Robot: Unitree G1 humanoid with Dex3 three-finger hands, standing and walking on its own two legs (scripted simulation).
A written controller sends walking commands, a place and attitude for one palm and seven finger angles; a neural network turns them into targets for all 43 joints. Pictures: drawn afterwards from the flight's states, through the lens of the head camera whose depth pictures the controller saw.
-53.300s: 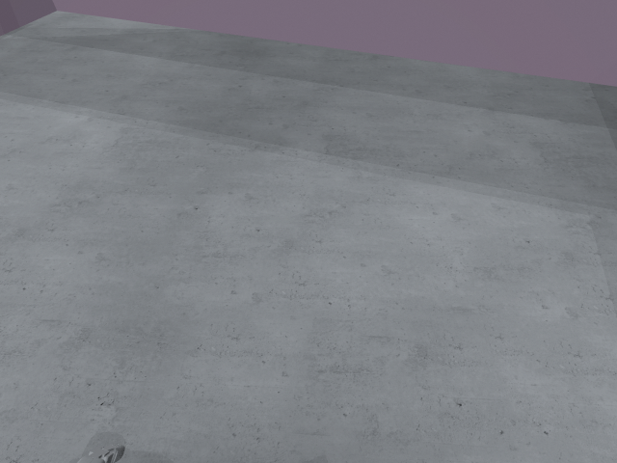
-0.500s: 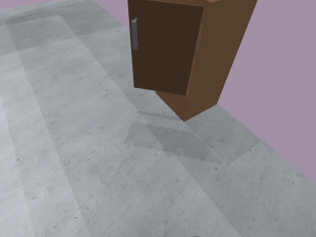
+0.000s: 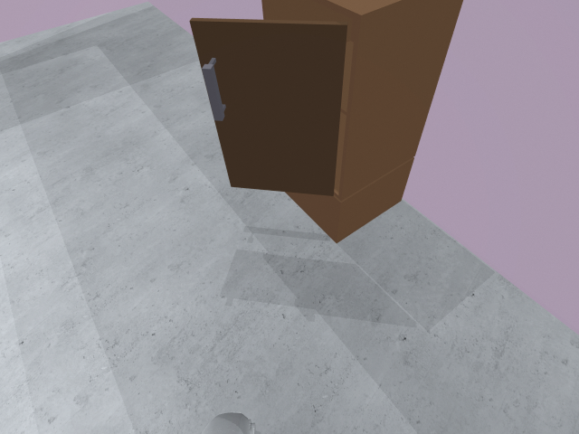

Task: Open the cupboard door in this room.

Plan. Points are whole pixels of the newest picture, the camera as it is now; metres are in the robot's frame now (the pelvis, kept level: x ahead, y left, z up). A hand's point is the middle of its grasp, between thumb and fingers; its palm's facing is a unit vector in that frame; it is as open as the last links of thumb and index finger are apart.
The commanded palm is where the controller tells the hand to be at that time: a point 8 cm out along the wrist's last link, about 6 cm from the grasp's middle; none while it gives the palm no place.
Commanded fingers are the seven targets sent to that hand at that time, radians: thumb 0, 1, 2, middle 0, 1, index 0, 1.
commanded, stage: take the last steps up to it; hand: left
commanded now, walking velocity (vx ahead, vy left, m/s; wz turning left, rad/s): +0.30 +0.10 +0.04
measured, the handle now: (216, 89) +0.95 +0.25 -0.05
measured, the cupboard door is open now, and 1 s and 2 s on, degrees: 45 45 45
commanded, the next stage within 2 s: come to a stop and stand still in 0.74 s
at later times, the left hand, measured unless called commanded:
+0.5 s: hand out of the picture +0.15 +0.25 -0.19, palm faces +0.09 -0.98 -0.16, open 7.4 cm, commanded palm none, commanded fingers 0.00 0.90 0.90 -0.20 -0.30 -0.20 -0.30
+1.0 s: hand (202, 270) +0.44 +0.21 -0.16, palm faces +0.01 -0.98 -0.21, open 7.2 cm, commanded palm none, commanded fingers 0.00 0.90 0.90 -0.20 -0.30 -0.20 -0.30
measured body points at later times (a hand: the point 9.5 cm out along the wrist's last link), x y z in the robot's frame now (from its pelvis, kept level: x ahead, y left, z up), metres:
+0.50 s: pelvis +0.19 +0.08 -0.01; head +0.22 +0.08 +0.43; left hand +0.15 +0.30 -0.17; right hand +0.28 -0.15 -0.16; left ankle +0.22 +0.16 -0.75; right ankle +0.13 -0.04 -0.66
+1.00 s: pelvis +0.34 +0.05 +0.00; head +0.37 +0.03 +0.44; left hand +0.44 +0.27 -0.14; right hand +0.29 -0.17 -0.17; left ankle +0.32 +0.18 -0.70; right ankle +0.35 -0.05 -0.75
